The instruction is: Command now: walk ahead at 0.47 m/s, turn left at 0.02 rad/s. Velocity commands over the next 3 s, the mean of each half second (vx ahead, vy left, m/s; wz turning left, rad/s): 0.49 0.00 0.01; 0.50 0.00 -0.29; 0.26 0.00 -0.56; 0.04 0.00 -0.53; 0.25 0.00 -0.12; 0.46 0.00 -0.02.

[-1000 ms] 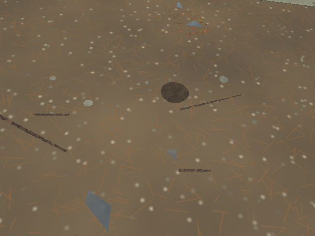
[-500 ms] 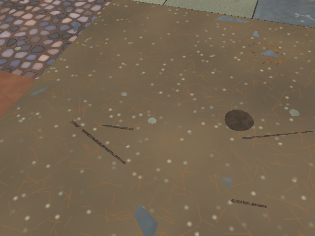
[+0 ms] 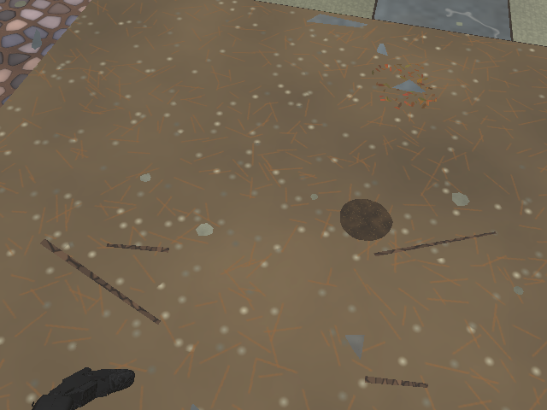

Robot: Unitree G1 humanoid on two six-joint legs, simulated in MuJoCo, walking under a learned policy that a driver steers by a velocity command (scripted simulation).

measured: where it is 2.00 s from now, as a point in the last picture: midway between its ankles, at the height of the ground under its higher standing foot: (271, 270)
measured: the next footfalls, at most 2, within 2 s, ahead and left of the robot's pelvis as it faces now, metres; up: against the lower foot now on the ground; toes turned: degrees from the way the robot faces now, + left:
right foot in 0.08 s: +0.24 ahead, -0.13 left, +0.00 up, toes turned -1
left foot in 0.62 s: +0.54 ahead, +0.11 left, +0.00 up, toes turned +1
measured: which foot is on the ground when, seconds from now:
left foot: down 0.00-0.08, up 0.10-0.60, down 0.62-1.00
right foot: up 0.00-0.06, down 0.08-0.64, up 0.66-1.00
